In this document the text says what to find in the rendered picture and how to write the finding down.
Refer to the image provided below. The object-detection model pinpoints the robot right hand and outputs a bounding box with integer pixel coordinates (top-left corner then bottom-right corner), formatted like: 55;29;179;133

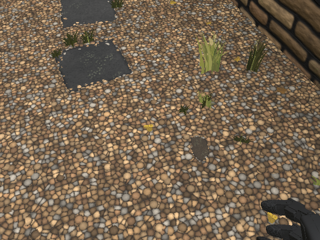
256;198;320;240

